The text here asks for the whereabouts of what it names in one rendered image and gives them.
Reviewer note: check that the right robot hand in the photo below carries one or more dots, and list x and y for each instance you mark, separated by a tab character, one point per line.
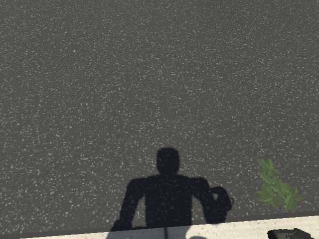
288	234

